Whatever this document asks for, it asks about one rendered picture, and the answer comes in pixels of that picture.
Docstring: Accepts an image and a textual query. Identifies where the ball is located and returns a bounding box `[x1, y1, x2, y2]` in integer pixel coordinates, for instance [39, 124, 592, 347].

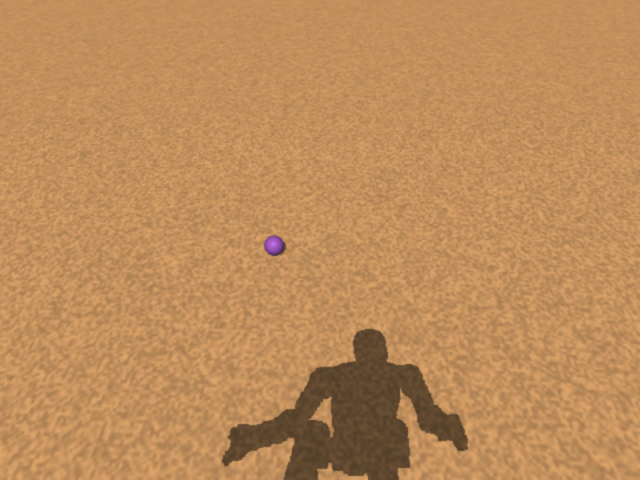
[264, 236, 284, 255]

